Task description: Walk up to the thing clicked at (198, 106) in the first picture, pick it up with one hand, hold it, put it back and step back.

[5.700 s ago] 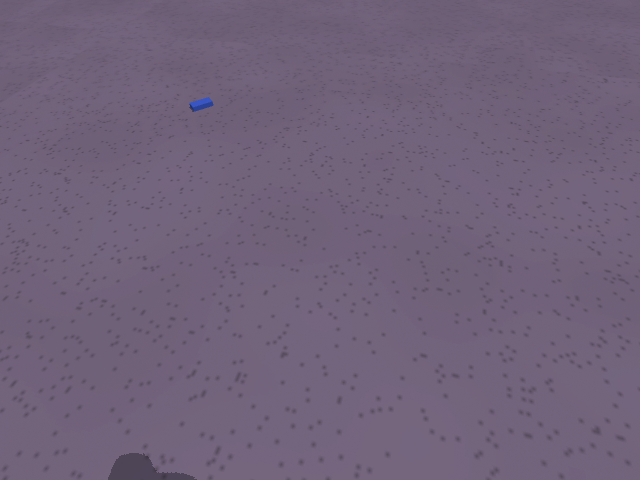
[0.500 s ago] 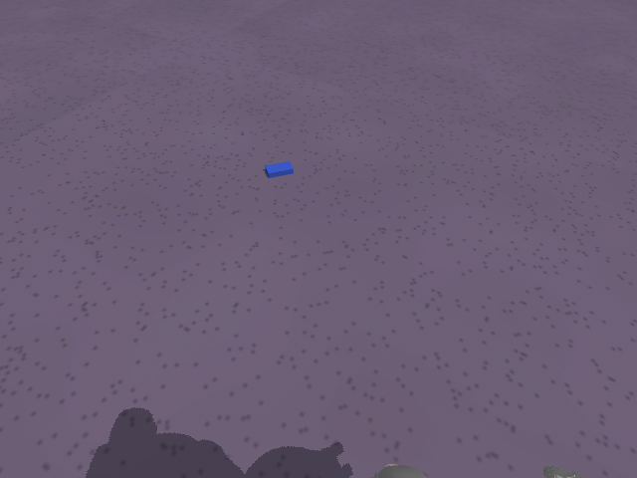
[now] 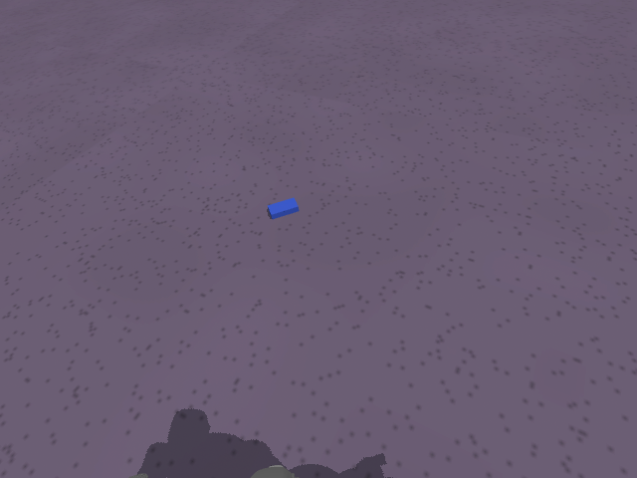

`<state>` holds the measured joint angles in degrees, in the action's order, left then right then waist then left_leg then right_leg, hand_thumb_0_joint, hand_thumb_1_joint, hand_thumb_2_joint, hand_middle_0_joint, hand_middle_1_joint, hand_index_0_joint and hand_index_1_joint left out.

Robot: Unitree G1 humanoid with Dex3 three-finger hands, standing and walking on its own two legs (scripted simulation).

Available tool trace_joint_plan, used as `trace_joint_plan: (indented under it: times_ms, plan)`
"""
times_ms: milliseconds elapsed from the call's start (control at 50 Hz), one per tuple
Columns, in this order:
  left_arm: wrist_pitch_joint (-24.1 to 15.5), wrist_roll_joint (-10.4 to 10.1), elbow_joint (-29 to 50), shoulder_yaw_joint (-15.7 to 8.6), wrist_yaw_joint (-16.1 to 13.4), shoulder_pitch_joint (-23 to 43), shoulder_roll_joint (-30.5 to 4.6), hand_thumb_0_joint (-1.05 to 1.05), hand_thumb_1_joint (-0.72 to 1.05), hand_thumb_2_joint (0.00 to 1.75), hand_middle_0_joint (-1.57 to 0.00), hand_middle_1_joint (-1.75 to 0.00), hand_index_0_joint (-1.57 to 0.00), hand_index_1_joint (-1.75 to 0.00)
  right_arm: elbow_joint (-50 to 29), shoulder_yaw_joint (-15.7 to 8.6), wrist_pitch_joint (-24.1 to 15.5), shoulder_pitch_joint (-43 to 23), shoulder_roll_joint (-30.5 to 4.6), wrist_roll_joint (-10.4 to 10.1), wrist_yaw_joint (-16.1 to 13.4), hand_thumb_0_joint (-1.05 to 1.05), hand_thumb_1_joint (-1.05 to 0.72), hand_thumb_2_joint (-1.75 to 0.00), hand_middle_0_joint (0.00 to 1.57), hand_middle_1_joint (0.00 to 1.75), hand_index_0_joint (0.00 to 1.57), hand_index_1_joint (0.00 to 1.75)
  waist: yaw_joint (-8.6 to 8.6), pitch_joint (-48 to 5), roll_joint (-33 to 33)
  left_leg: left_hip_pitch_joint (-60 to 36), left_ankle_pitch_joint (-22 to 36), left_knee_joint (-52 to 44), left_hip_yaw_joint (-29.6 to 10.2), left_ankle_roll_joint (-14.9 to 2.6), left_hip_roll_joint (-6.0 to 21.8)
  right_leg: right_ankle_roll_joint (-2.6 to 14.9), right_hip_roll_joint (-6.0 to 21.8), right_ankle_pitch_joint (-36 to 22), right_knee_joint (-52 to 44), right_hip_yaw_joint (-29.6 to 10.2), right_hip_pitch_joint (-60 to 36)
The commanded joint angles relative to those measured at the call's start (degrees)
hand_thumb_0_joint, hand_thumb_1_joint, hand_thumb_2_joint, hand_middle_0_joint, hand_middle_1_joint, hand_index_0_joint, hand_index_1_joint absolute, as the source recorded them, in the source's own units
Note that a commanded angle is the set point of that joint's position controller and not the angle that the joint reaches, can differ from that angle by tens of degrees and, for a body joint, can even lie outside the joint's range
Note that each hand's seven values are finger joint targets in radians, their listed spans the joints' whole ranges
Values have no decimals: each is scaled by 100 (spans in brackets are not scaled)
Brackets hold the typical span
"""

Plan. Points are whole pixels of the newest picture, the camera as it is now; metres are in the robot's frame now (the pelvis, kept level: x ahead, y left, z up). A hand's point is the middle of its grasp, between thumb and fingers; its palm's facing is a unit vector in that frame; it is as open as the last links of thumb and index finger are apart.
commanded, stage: walk up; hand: left
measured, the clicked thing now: (283, 208) +1.36 +0.23 -0.76
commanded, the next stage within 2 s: none
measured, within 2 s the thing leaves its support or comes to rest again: neither
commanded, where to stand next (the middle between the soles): +1.00 +0.01 m, yaw +1 degrees
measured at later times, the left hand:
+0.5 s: hand (159, 388) +0.30 +0.30 -0.15, palm faces -0.07 -0.94 -0.32, open 7.4 cm
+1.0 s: hand (201, 284) +0.50 +0.26 -0.13, palm faces +0.01 -0.93 -0.37, open 7.4 cm
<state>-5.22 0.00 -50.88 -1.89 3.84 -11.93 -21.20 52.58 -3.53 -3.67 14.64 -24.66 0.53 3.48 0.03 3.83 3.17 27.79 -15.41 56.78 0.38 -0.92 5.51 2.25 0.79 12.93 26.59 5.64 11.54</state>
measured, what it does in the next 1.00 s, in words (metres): walks ahead: left foot, then right foot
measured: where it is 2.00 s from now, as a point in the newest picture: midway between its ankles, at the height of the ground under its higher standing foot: (336, 305)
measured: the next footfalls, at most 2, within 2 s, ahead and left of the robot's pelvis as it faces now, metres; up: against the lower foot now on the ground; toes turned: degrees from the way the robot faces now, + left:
left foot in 0.20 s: +0.29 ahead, +0.16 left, +0.00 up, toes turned +7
right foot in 0.66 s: +0.48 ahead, -0.14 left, +0.00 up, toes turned -6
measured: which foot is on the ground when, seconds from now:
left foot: up 0.00-0.18, down 0.20-0.68, up 0.70-1.00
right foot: down 0.00-0.24, up 0.26-0.64, down 0.66-1.00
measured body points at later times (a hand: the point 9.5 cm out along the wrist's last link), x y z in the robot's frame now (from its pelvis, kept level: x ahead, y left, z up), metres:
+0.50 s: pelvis +0.25 +0.03 +0.00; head +0.26 +0.05 +0.45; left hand +0.31 +0.35 -0.12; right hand +0.32 -0.29 -0.10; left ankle +0.25 +0.15 -0.74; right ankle +0.34 -0.13 -0.69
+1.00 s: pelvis +0.46 -0.01 +0.00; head +0.48 -0.02 +0.45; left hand +0.50 +0.31 -0.11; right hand +0.56 -0.33 -0.12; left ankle +0.59 +0.13 -0.71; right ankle +0.44 -0.14 -0.74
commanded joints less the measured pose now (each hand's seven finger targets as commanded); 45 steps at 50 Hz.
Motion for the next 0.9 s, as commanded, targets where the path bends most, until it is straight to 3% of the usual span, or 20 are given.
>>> trace_joint_plan:
  times_ms: [0, 60, 120, 160, 180, 200, 220, 240, 280, 340, 460, 560, 620, 640, 660, 680, 720, 760, 820, 880]
  plan:
    - [-155, 27, 456, -571, -104, -56, -1786, 0, 90, 90, -20, -30, -20, -30, -404, -334, -68, -145, -986, 87, 102, 0, -90, -90, 20, 30, 20, 30, -151, -13, -955, 339, 388, -1316, 4, 198, 262, 1104, 1402, 652, -1590, -1035, 8]
    - [-153, 54, 451, -566, -74, -237, -1812, 0, 90, 90, -20, -30, -20, -30, -532, -338, -114, -621, -869, 85, 149, 0, -90, -90, 20, 30, 20, 30, -282, 41, -848, -21, 991, -2070, 139, 136, 195, 944, 1336, 490, -1466, -856, 20]
    - [-132, 45, 467, -562, -82, -213, -1890, 0, 90, 90, -20, -30, -20, -30, -520, -370, -171, -603, -896, 53, 144, 0, -90, -90, 20, 30, 20, 30, -190, -144, -784, -690, 1096, -2429, 267, 8, 58, 872, 1407, -174, -1036, -756, -95]
    - [-80, 46, 486, -528, -116, -167, -1870, 0, 90, 90, -20, -30, -20, -30, -343, -433, -200, -9, -1027, 81, 97, 0, -90, -90, 20, 30, 20, 30, 176, -404, -346, -1698, 758, -2743, 466, -137, -229, 693, 1206, -1173, 13, -503, 14]
    - [-48, 16, 476, -426, -142, -435, -1629, 0, 90, 90, -20, -30, -20, -30, -156, -512, -236, 609, -1277, 162, 36, 0, -90, -90, 20, 30, 20, 30, 419, -834, 277, -2748, 318, -2942, 454, -353, -349, 524, 809, -1689, 1406, -158, 351]
    - [-29, -46, 526, -279, -175, -721, -1233, 0, 90, 90, -20, -30, -20, -30, -83, -670, -254, 1247, -1731, 269, -48, 0, -90, -90, 20, 30, 20, 30, 695, -1251, 1314, -3797, -344, -3218, -1072, -743, 690, 227, 397, -730, 3133, 70, 1558]
    - [-8, -154, 521, -346, -222, -814, -1319, 0, 90, 90, -20, -30, -20, -30, -281, -730, -265, 1298, -2039, 156, -92, 0, -90, -90, 20, 30, 20, 30, 658, -1355, 1461, -4399, -673, -4039, -3713, -1374, 1903, 45, -466, 1569, 4002, -264, 2869]
    - [6, -53, 420, -370, -285, -475, -1743, 0, 90, 90, -20, -30, -20, -30, -318, -758, -237, 1099, -1956, -43, -107, 0, -90, -90, 20, 30, 20, 30, 648, -1294, 490, -3996, -405, -4018, -3586, -1571, 2028, 104, 23, 1612, 4423, -962, 2872]
    - [-1, -103, 256, -326, -238, -635, -1631, 0, 90, 90, -20, -30, -20, -30, -531, -530, -223, 466, -1568, -112, -188, 0, -90, -90, 20, 30, 20, 30, 278, -693, 168, -2992, 477, -3958, -1867, -1174, 1497, 38, 298, 945, 4217, -1197, 2522]
    - [96, -44, 50, -328, -96, -932, -1520, 0, 90, 90, -20, -30, -20, -30, -637, -389, -273, -29, -1329, -99, -168, 0, -90, -90, 20, 30, 20, 30, -54, -218, 467, -1677, 320, -4310, -725, -1043, 1076, -129, 581, 601, 3339, -843, 1840]
    - [147, 89, 224, -398, 119, -180, -1411, 0, 90, 90, -20, -30, -20, -30, -700, -457, -320, 25, -1559, -54, -112, 0, -90, -90, 20, 30, 20, 30, 116, 70, 574, -1573, -903, -4639, -526, -1187, 1086, -258, 774, -217, 1611, -563, 1812]
    - [75, 74, 153, -461, 130, 43, -1388, 0, 90, 90, -20, -30, -20, -30, -688, -424, -256, -52, -1507, -47, -100, 0, -90, -90, 20, 30, 20, 30, 25, -12, 342, -1302, -455, -4026, -178, -960, 898, -166, 414, -514, 834, -146, 791]
    - [-45, 93, -89, -571, -3, -863, -1610, 0, 90, 90, -20, -30, -20, -30, -689, -279, -190, 94, -1187, -13, -140, 0, -90, -90, 20, 30, 20, 30, -481, -568, -487, -1017, 933, -1857, 302, -651, 448, 22, 181, 28, 296, -136, -885]
    - [-112, 122, -165, -731, -92, -1460, -2077, 0, 90, 90, -20, -30, -20, -30, -772, -140, -208, 417, -740, -39, -140, 0, -90, -90, 20, 30, 20, 30, -688, -988, -1862, -210, 381, -7, 664, -336, -64, 338, 1163, 877, -346, -1661, -1737]
    - [-118, 53, -100, -791, -137, -1600, -2560, 0, 90, 90, -20, -30, -20, -30, -841, -163, -203, 273, -906, -90, -157, 0, -90, -90, 20, 30, 20, 30, -744, -943, -2252, 1177, -1365, 920, 453, -118, -769, 1050, 2395, 855, -1272, -4172, -2252]
    - [-102, -30, -19, -727, -162, -1448, -2466, 0, 90, 90, -20, -30, -20, -30, -715, -249, -136, -92, -1239, -25, -233, 0, -90, -90, 20, 30, 20, 30, -739, -583, -1405, 1204, -1413, 1361, -267, -94, -400, 1246, 2560, 447, -1172, -4215, -1641]
    - [-77, -91, 129, -610, -225, -788, -2023, 0, 90, 90, -20, -30, -20, -30, -481, -250, -105, 145, -1174, -162, -207, 0, -90, -90, 20, 30, 20, 30, -354, -299, -1007, 900, -675, 1144, -554, -140, -164, 1003, 1910, -330, -965, -2573, -1008]
    - [-85, -65, 245, -524, -235, -495, -1777, 0, 90, 90, -20, -30, -20, -30, -337, -253, -45, 393, -1099, -115, -136, 0, -90, -90, 20, 30, 20, 30, -111, -226, -1301, 450, -341, 483, -451, -85, -94, 850, 1514, -485, -1087, -1682, -450]
    - [-125, -1, 410, -511, -226, -426, -1718, 0, 90, 90, -20, -30, -20, -30, -331, -304, 22, 321, -1035, -24, -14, 0, -90, -90, 20, 30, 20, 30, -106, -132, -1252, 378, 13, -237, -213, 75, -116, 983, 1409, -360, -1259, -1126, -245]
    - [-132, 45, 499, -563, -213, -489, -1838, 0, 90, 90, -20, -30, -20, -30, -503, -305, 25, -176, -948, 49, 56, 0, -90, -90, 20, 30, 20, 30, -257, 71, -1175, 371, 198, -1209, -88, 136, 46, 1074, 1543, 447, -1397, -1066, -92]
